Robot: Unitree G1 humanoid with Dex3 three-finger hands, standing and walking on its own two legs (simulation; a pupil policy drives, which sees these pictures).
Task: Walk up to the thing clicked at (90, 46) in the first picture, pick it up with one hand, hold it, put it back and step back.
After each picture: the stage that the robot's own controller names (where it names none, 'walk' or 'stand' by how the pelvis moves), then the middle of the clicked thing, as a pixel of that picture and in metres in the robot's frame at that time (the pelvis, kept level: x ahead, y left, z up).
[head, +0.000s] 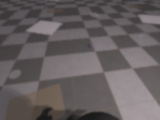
stand; (91, 46) +1.61 +0.04 -0.72
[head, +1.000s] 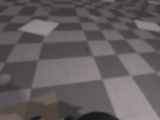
walk; (89, 50) +1.48 +0.01 -0.71
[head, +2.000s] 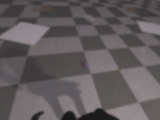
walk; (85, 66) +0.94 +0.03 -0.72
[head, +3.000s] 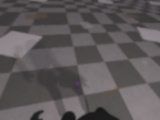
walk; (77, 85) +0.58 +0.12 -0.71
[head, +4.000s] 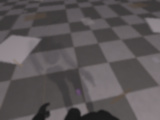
walk; (78, 92) +0.42 +0.15 -0.70
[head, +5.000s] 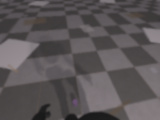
stand; (75, 102) +0.33 +0.16 -0.71
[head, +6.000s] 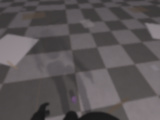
stand; (74, 99) +0.32 +0.17 -0.71
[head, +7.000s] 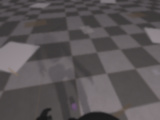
stand; (74, 107) +0.28 +0.18 -0.72
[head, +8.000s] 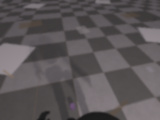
stand; (72, 106) +0.29 +0.20 -0.72
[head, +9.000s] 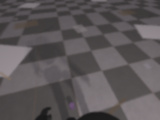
stand; (72, 106) +0.28 +0.21 -0.72
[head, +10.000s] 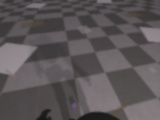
stand; (74, 106) +0.29 +0.17 -0.73
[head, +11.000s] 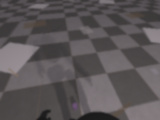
stand; (75, 106) +0.29 +0.17 -0.73
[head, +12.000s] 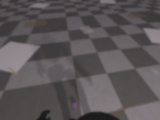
go down; (75, 106) +0.30 +0.17 -0.73
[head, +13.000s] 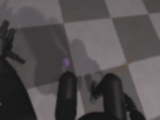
go down; (65, 63) +0.41 +0.17 -0.33
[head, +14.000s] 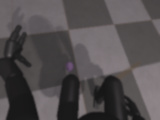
approach; (69, 67) +0.41 +0.15 -0.33
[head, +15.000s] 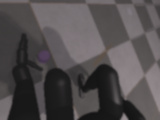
close in; (43, 57) +0.42 +0.19 -0.24
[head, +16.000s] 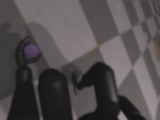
close; (32, 54) +0.42 +0.22 -0.23
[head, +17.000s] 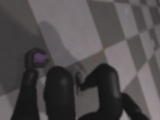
lift; (39, 58) +0.38 +0.21 -0.23
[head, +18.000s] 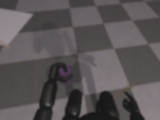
lift; (65, 75) +0.31 +0.17 -0.01
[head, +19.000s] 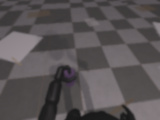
hold; (69, 77) +0.31 +0.16 +0.01
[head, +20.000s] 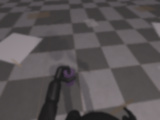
hold; (69, 77) +0.31 +0.16 +0.00
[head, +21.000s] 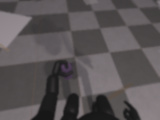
crouch; (67, 71) +0.36 +0.17 -0.06
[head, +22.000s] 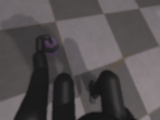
lower; (51, 47) +0.49 +0.21 -0.11
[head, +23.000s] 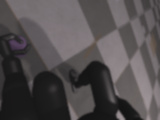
lower; (19, 47) +0.46 +0.25 -0.25
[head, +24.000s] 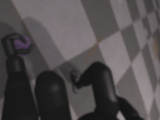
lower; (22, 46) +0.46 +0.24 -0.25
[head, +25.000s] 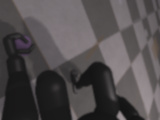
lower; (24, 46) +0.46 +0.24 -0.25
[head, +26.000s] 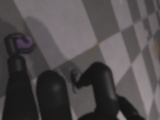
lower; (24, 46) +0.46 +0.24 -0.25
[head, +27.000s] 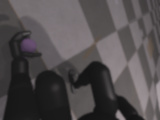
open; (27, 48) +0.45 +0.21 -0.25
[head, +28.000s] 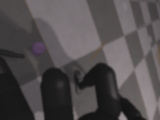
stand; (38, 49) +0.43 +0.21 -0.25
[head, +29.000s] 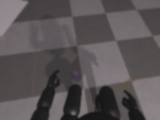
walk; (76, 74) +0.41 +0.13 -0.49
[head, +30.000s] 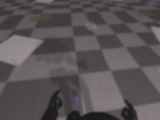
stand; (76, 99) +0.36 +0.14 -0.66
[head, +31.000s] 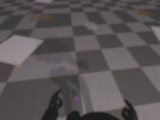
stand; (76, 99) +0.36 +0.14 -0.67
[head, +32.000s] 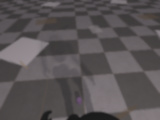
stand; (79, 100) +0.36 +0.13 -0.71
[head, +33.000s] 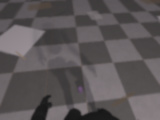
walk; (80, 89) +0.40 +0.10 -0.70
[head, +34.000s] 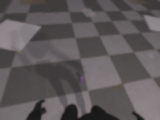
walk; (81, 79) +0.55 +0.07 -0.71
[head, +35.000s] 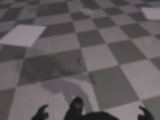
walk; (81, 63) +0.88 +0.21 -0.69
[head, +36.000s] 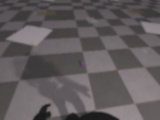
stand; (82, 64) +1.00 +0.15 -0.71
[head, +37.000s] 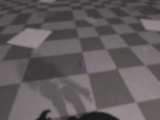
stand; (82, 65) +0.99 +0.16 -0.73
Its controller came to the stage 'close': yes
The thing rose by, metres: 0.72
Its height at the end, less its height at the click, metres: +0.00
